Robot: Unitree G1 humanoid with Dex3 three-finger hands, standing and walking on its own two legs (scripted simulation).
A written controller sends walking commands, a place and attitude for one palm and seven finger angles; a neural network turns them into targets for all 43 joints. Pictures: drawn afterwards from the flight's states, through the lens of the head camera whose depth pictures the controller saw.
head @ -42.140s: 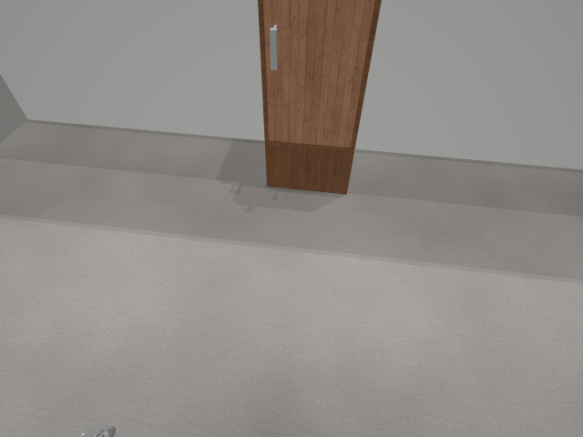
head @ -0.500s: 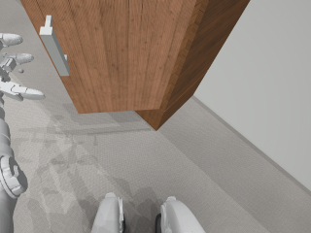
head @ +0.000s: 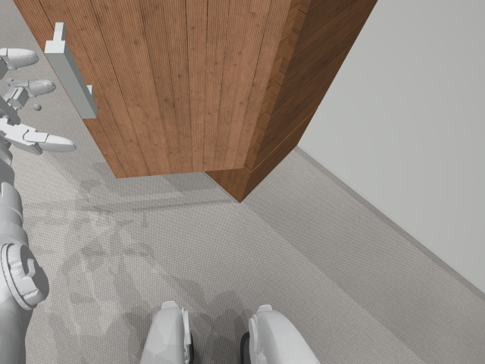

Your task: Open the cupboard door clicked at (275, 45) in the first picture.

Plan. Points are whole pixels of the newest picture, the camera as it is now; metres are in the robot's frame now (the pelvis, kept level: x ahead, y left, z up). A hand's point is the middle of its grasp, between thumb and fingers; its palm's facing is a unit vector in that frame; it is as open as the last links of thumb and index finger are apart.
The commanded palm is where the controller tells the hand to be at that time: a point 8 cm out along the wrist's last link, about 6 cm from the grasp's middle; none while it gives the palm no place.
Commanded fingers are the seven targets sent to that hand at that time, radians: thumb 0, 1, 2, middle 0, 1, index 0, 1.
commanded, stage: slide the fingers in behind the handle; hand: left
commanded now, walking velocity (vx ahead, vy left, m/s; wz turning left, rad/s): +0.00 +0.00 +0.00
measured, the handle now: (75, 74) +0.56 +0.24 +0.06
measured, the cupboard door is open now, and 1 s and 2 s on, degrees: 51 51 50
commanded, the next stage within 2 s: close the thumb around the handle in 1.20 s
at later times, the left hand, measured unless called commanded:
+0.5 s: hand (68, 104) +0.49 +0.24 +0.07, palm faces +0.12 -0.99 +0.00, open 14.0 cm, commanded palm +0.47 +0.28 +0.06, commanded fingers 0.00 -0.50 0.30 -0.30 -1.20 -0.30 -1.20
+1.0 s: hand (83, 104) +0.50 +0.22 +0.06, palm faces +0.12 -0.99 +0.00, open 14.0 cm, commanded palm +0.47 +0.26 +0.06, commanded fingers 0.00 -0.50 0.30 -0.30 -1.20 -0.30 -1.20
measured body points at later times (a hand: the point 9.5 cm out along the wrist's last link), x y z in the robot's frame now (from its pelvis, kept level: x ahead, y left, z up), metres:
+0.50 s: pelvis +0.00 +0.00 +0.00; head +0.14 +0.04 +0.43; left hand +0.48 +0.29 +0.07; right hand +0.03 -0.27 -0.10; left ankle +0.04 +0.10 -0.63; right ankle +0.01 -0.12 -0.63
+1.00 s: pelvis +0.01 -0.01 +0.01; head +0.14 +0.03 +0.44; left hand +0.48 +0.27 +0.07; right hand +0.04 -0.27 -0.10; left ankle +0.04 +0.10 -0.63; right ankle +0.01 -0.12 -0.63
